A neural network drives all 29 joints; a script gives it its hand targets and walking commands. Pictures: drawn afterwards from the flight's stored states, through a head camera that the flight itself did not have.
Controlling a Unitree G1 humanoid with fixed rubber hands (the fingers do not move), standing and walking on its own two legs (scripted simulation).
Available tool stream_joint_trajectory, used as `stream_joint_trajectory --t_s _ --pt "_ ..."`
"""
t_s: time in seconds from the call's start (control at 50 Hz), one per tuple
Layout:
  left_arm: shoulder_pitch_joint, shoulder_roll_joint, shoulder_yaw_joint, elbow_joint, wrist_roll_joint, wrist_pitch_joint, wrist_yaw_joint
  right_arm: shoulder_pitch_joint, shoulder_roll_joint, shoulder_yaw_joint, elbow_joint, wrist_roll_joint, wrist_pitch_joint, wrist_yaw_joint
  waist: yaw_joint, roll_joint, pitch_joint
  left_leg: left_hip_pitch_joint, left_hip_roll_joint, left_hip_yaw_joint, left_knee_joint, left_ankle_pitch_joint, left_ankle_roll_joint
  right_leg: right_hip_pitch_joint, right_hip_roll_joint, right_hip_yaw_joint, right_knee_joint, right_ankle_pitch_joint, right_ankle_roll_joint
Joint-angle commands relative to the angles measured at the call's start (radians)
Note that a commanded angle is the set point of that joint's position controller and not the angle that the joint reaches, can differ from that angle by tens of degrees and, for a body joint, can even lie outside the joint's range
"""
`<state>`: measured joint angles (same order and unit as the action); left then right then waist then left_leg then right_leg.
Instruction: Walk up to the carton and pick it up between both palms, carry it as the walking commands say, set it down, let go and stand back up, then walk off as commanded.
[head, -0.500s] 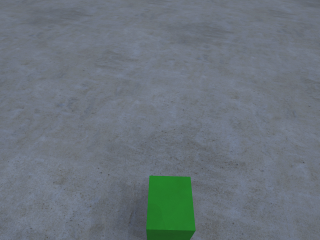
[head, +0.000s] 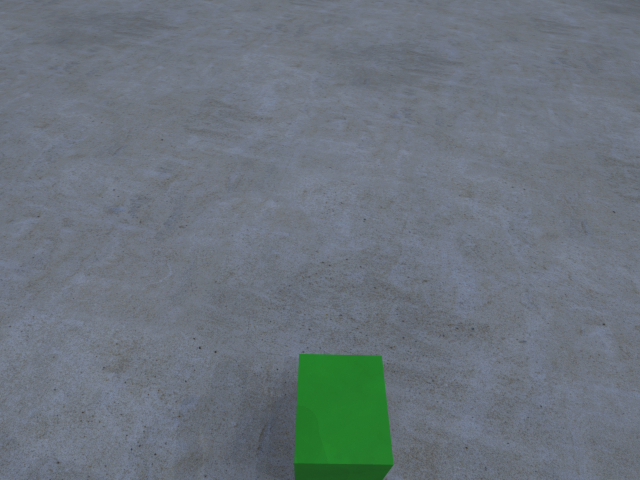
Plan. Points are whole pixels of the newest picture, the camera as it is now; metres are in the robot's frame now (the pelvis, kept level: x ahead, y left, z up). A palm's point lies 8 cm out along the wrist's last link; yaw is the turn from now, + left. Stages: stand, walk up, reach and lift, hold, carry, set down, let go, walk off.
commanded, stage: stand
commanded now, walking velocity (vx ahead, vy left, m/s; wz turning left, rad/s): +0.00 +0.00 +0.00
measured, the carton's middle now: (338, 421) +0.40 -0.06 -0.65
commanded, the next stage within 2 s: reach and lift in 0.58 s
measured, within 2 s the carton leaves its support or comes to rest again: neither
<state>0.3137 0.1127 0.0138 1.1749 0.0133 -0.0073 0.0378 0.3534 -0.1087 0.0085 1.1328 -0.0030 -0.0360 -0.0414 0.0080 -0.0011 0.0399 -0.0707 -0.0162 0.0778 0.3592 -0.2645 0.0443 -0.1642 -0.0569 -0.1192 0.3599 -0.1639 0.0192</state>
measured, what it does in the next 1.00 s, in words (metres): stands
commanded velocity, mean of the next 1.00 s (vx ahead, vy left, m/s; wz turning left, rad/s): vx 0.00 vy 0.00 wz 0.00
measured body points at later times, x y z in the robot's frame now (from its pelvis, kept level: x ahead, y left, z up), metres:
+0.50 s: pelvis +0.01 +0.02 +0.00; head +0.02 +0.02 +0.45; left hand -0.03 +0.22 -0.17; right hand -0.04 -0.19 -0.16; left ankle -0.04 +0.08 -0.75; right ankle +0.02 -0.13 -0.75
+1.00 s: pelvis -0.01 +0.00 -0.03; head +0.09 +0.01 +0.41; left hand +0.11 +0.20 -0.17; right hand +0.14 -0.19 -0.17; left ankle -0.04 +0.09 -0.75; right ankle +0.02 -0.14 -0.74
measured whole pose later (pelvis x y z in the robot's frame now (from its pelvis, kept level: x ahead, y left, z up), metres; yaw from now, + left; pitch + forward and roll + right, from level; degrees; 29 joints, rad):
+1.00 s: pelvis -0.01 +0.00 -0.03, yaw +6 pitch +17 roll -1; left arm 0.09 0.11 0.00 0.52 0.05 0.56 -0.01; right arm 0.11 -0.06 -0.09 0.47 -0.03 0.56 -0.02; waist -0.03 0.03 -0.08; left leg -0.65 -0.04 -0.04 0.70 -0.35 0.04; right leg -0.69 0.00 0.01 0.65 -0.25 0.01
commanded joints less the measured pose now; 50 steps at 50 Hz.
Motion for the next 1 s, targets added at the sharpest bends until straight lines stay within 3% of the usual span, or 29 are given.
stream_joint_trajectory --t_s 0.0,0.56,0.58,0.6,0.62,0.66,0.7,0.74,0.78,0.84,0.92,0.98 --pt "0.081 0.06 0.007 0.0 0.0 -0.001 0.003 0.096 -0.064 -0.01 -0.003 0.0 -0.004 -0.002 0.0 0.008 0.057 -0.123 0.132 -0.114 -0.088 0.199 0.007 0.056 -0.08 0.101 -0.034 0.103 -0.016" --pt "0.081 0.05 0.004 0.0 -0.003 0.005 0.009 0.149 -0.051 -0.017 -0.01 0.003 -0.012 -0.007 -0.005 0.018 0.06 -0.115 0.137 -0.115 -0.076 0.287 0.009 0.034 -0.076 0.09 -0.005 0.088 0.003" --pt "-0.841 0.156 -0.056 -0.701 -0.111 0.006 -0.012 -0.813 -0.177 0.032 -0.757 0.078 0.017 0.004 0.007 0.124 -0.164 -0.44 0.052 -0.074 0.025 -0.115 0.036 -0.132 0.069 0.095 0.201 -0.215 -0.042" --pt "-0.647 0.135 -0.046 -0.504 -0.103 0.086 0.023 -0.656 -0.163 0.02 -0.529 0.096 0.113 -0.026 -0.03 0.075 -0.097 -0.606 0.112 -0.064 0.073 -0.262 0.014 -0.184 0.05 0.07 0.237 -0.248 -0.111" --pt "-0.549 0.132 -0.111 -0.52 -0.145 0.15 0.033 -0.533 -0.209 0.049 -0.561 0.107 0.194 -0.038 -0.04 0.067 -0.146 -0.596 0.125 -0.085 0.083 -0.279 0.016 -0.153 0.033 0.055 0.256 -0.236 -0.119" --pt "-0.469 0.14 -0.14 -0.415 -0.182 0.311 0.054 -0.464 -0.203 0.085 -0.493 0.177 0.352 -0.025 0.002 0.063 -0.159 -0.642 0.138 -0.105 0.065 -0.237 0.035 -0.134 0.043 0.074 0.289 -0.159 -0.095" --pt "-0.336 0.107 -0.14 -0.334 -0.225 0.481 0.066 -0.34 -0.16 0.102 -0.396 0.212 0.53 -0.01 0.016 0.077 -0.171 -0.749 0.138 -0.155 0.075 -0.107 0.066 -0.119 0.075 0.119 0.374 0.004 -0.08" --pt "-0.236 0.094 -0.105 -0.308 -0.222 0.614 0.053 -0.227 -0.138 0.087 -0.351 0.212 0.659 -0.001 0.012 0.014 -0.24 -0.646 0.101 -0.187 0.172 0.231 0.063 -0.197 0.085 0.154 0.346 0.122 -0.096" --pt "-0.177 0.097 -0.091 -0.356 -0.166 0.676 0.014 -0.165 -0.116 0.058 -0.418 0.152 0.707 0.011 -0.019 -0.017 -0.342 -0.445 0.044 -0.199 0.247 0.538 0.038 -0.242 0.083 0.171 0.288 0.279 -0.113" --pt "-0.202 0.091 -0.049 -0.525 -0.03 0.662 -0.026 -0.179 -0.1 -0.038 -0.599 0.018 0.687 0.02 -0.029 0.016 -0.376 -0.3 0.029 -0.206 0.254 0.657 -0.009 -0.265 0.083 0.181 0.232 0.347 -0.101" --pt "-0.303 0.076 0.018 -0.744 0.056 0.578 -0.049 -0.284 -0.082 -0.143 -0.756 -0.053 0.607 0.016 -0.046 0.044 -0.398 -0.385 0.017 -0.187 0.287 0.537 -0.034 -0.311 0.083 0.165 0.283 0.318 -0.077" --pt "-0.31 0.066 0.016 -0.809 0.059 0.508 -0.064 -0.28 -0.079 -0.175 -0.788 -0.055 0.538 0.03 -0.067 0.041 -0.469 -0.482 0.009 -0.172 0.37 0.488 -0.049 -0.358 0.085 0.142 0.373 0.334 -0.053"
